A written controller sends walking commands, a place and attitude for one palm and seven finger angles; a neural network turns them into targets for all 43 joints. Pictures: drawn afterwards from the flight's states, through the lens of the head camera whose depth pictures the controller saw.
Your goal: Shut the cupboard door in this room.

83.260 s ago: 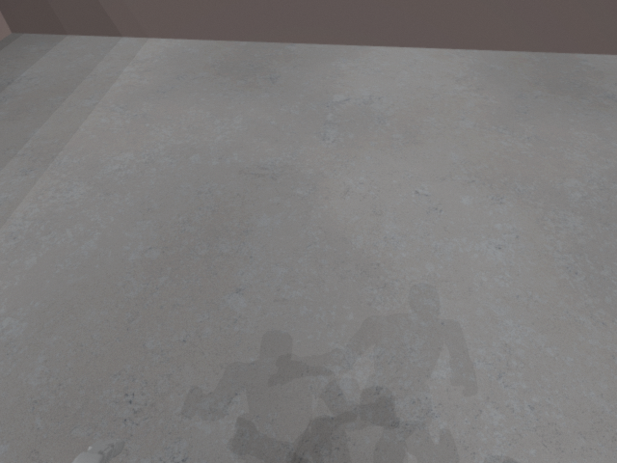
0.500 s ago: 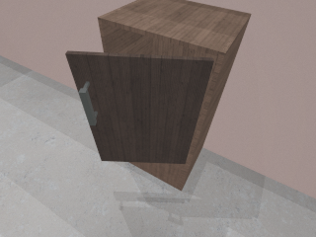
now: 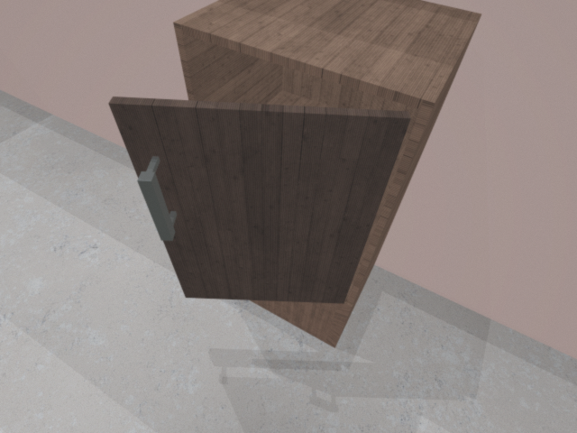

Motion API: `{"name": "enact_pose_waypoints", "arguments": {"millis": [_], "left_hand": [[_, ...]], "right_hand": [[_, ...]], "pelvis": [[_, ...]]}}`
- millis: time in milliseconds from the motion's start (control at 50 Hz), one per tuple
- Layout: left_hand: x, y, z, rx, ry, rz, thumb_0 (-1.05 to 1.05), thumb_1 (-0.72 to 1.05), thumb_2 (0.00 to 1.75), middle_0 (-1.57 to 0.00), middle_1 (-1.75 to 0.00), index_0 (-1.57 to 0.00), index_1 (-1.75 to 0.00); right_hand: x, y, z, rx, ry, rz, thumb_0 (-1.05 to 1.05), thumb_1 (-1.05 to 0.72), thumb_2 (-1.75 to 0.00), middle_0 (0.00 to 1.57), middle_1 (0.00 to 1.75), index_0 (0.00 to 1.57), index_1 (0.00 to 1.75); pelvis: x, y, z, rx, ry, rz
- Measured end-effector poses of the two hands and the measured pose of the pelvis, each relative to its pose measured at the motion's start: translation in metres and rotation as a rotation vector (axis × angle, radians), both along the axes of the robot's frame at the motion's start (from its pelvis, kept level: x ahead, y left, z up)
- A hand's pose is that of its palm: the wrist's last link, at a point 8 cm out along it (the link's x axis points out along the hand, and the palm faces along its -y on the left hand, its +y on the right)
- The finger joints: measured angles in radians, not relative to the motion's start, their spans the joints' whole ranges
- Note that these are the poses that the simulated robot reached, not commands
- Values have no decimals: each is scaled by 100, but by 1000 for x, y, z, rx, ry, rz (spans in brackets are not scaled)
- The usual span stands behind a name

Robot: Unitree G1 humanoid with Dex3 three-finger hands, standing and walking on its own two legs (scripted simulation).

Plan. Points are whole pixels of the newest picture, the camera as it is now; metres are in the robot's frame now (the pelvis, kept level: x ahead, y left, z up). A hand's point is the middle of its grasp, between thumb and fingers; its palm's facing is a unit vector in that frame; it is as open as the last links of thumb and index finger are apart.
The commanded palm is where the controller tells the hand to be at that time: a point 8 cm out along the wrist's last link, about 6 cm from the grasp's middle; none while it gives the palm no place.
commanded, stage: raise the hand and make a fist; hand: left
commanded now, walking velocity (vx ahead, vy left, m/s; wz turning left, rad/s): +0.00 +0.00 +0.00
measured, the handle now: (161, 200) +0.46 +0.25 +0.02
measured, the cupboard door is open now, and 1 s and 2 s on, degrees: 28 28 28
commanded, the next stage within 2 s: bring the fist close to the handle in 2.00 s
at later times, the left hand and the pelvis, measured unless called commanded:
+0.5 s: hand out of the picture +0.13 +0.16 -0.08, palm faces +0.12 -0.99 +0.01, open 6.2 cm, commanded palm +0.12 +0.21 -0.05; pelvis -0.01 -0.04 -0.08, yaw +3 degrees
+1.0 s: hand (152, 394) +0.17 +0.19 -0.01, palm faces +0.14 -0.99 -0.07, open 3.8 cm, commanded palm +0.14 +0.22 -0.02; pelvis -0.03 -0.02 -0.08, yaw +1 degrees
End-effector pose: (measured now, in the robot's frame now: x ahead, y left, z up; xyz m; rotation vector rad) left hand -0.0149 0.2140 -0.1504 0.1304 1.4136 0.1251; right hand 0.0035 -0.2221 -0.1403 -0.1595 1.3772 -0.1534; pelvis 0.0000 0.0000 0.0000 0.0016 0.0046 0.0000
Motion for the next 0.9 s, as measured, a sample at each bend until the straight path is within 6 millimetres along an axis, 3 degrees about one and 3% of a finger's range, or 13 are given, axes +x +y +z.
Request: {"name": "enact_pose_waypoints", "arguments": {"millis": [100,120,180,240,300,340,380,500,560,620,700,800,900], "left_hand": [[17,6,1,19,-17,-9,1,91,90,-20,-29,-20,-30],[31,11,7,23,-77,52,1,91,90,-20,-29,-20,-30],[108,24,65,91,-545,93,2,91,90,-20,-30,-21,-31],[176,18,129,107,-944,65,2,91,90,-22,-32,-22,-33],[212,1,164,29,-1228,6,1,92,90,-25,-35,-25,-36],[214,-12,167,-60,-1353,-47,1,92,90,-27,-38,-27,-39],[200,-20,152,-128,-1408,-98,1,91,90,-30,-42,-31,-43],[114,-5,73,-78,-1182,11,1,90,90,-41,-53,-42,-54],[90,10,79,43,-1226,32,2,90,90,-47,-59,-47,-60],[99,9,110,89,-1433,-28,3,90,90,-52,-65,-52,-65],[143,-12,135,-31,-1598,-200,2,91,90,-58,-72,-59,-73],[183,-25,115,-206,-1311,-224,2,90,90,-68,-82,-68,-83],[170,2,126,-73,-1237,-54,2,90,90,-77,-92,-77,-93]], "right_hand": [[18,-2,0,-7,-17,8,1,-92,-90,20,30,20,30],[24,-4,2,-19,-58,10,1,-92,-90,20,30,20,30],[54,-11,13,-61,-296,35,1,-92,-90,20,30,20,30],[90,-19,21,-46,-503,56,1,-92,-90,20,30,20,30],[128,-28,28,-36,-660,69,1,-91,-90,20,30,20,30],[150,-34,34,-40,-727,92,1,-91,-90,20,30,20,30],[169,-40,38,-51,-770,129,1,-91,-90,20,30,20,30],[215,-53,31,-105,-842,279,1,-91,-90,20,30,20,30],[227,-50,15,-97,-871,324,1,-91,-90,20,30,20,30],[227,-40,-7,-63,-880,333,1,-91,-90,20,30,20,30],[204,-27,-33,0,-840,271,1,-91,-90,20,30,20,30],[150,-25,-42,41,-695,119,1,-91,-90,20,30,20,30],[107,-39,-29,-18,-586,39,2,-91,-90,21,30,20,30]], "pelvis": [[9,1,0,-4,1,-1],[9,1,-1,-6,-2,4],[12,0,-5,11,5,7],[14,0,-11,19,26,33],[10,-4,-20,14,73,28],[7,-10,-29,19,112,16],[2,-18,-41,27,145,10],[-12,-37,-78,8,211,42],[-19,-42,-95,-18,234,60],[-26,-45,-109,-39,241,68],[-35,-46,-116,-45,240,64],[-33,-44,-100,-15,224,44],[-23,-36,-78,0,202,16]]}}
